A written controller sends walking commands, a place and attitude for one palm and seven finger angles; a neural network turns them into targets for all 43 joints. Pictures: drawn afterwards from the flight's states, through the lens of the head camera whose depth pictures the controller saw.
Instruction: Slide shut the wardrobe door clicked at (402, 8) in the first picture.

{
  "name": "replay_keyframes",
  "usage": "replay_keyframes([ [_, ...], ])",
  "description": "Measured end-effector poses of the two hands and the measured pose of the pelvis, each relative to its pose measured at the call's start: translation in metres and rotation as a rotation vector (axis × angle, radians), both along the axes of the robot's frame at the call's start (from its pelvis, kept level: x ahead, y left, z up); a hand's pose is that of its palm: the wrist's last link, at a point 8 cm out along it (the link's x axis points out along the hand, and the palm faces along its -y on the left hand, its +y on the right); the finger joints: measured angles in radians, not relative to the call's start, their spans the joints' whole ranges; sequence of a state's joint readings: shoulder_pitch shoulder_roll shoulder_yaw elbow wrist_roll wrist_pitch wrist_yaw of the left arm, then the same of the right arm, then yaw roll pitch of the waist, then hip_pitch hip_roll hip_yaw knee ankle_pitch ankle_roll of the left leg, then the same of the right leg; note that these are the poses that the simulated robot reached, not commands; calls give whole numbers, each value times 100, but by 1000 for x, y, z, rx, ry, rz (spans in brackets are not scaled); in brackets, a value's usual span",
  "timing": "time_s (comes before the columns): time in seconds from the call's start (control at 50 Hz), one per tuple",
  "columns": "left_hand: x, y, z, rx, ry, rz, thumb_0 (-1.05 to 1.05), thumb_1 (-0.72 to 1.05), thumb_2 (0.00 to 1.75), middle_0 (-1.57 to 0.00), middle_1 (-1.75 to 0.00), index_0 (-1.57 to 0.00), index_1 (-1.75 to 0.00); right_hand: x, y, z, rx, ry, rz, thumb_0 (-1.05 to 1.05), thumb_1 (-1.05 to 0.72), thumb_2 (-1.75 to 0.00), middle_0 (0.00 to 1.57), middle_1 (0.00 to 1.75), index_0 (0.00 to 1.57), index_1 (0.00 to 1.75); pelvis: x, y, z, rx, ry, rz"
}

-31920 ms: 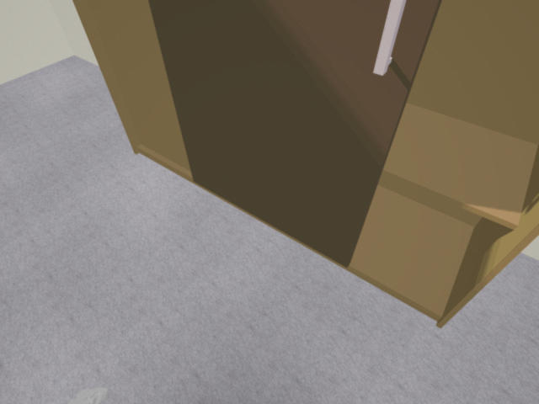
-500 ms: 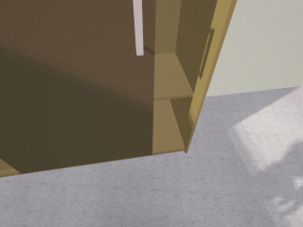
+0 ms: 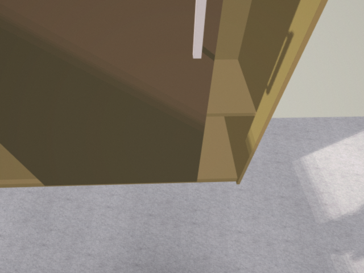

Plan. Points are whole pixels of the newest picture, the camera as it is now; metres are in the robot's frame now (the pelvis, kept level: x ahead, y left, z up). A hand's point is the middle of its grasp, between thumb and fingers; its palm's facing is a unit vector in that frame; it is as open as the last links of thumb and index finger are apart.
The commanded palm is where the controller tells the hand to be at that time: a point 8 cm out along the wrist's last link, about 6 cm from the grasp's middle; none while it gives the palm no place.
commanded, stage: take the last steps up to it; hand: left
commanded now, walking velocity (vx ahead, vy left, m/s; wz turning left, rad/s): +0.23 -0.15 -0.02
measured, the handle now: (199, 6) +0.65 +0.01 +0.26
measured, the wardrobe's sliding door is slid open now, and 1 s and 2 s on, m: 0.25 0.25 0.25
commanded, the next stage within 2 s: come to a stop and stand still in 0.48 s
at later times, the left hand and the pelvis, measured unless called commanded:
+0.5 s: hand out of the picture +0.14 +0.14 -0.17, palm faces +0.09 -0.98 -0.20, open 7.4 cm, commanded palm none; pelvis +0.08 -0.05 -0.01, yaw +3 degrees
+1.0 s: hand (139, 265) +0.16 +0.12 -0.16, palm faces +0.13 -0.96 -0.23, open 7.4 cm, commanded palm none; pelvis +0.17 -0.06 +0.02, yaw +3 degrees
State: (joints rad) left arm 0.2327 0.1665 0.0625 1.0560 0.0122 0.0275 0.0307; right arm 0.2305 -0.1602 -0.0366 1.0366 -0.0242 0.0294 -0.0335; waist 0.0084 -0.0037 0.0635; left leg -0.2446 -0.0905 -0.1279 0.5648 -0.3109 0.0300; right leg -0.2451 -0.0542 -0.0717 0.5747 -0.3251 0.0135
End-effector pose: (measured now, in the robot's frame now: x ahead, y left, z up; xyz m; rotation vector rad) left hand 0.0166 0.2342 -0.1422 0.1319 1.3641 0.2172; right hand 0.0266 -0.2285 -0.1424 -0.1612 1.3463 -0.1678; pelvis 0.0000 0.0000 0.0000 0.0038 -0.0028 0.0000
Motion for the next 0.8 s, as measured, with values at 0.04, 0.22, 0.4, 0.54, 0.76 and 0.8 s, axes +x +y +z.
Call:
replay_keyframes([
  [0.04, 0, 1, 2, 6, -6, 5, 1, 90, 90, -20, -30, -20, -30, 4, -2, 1, -3, -7, 10, 0, -92, -90, 20, 30, 20, 30, 0, -2, 1, -2, 1, 4],
  [0.22, -9, -10, -7, -28, 56, -3, 1, 90, 90, -20, -30, -20, -30, 13, -10, 1, -12, -5, 7, 0, -92, -90, 20, 30, 20, 30, 22, -9, -3, -16, 2, -13],
  [0.4, 59, -34, 1, -44, 21, -54, 1, 91, 90, -20, -30, -20, -30, -31, -18, 7, 8, 162, -67, 0, -91, -90, 20, 30, 20, 30, 58, -34, 3, -16, 16, 3],
  [0.54, 119, -56, -1, -14, -134, -5, 1, 91, 90, -20, -30, -20, -30, -19, -56, 2, -1, 304, -45, 0, -91, -90, 20, 30, 20, 30, 94, -57, -6, -32, 8, 76],
  [0.76, 135, -71, -10, -42, 30, 19, 1, 92, 90, -20, -30, -20, -30, 147, -59, 2, -25, -10, 22, 0, -92, -90, 20, 30, 20, 30, 155, -62, -3, 9, 7, 38],
  [0.8, 139, -75, -2, -29, 32, 28, 1, 92, 90, -20, -30, -20, -30, 168, -58, 3, -15, -20, 22, 0, -93, -90, 20, 30, 20, 30, 160, -65, 3, 13, 8, 39],
])
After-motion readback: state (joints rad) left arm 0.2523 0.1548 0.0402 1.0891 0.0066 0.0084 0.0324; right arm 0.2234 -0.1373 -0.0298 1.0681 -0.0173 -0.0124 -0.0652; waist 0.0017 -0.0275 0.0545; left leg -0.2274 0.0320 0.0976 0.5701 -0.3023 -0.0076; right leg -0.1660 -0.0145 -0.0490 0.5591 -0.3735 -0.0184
